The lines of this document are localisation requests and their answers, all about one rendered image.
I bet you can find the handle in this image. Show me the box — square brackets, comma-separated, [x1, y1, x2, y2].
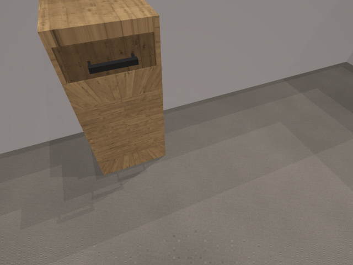
[87, 53, 139, 74]

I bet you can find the cabinet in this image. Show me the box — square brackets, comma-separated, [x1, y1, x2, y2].
[38, 0, 165, 175]

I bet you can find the drawer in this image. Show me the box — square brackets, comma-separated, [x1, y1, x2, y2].
[53, 32, 156, 83]

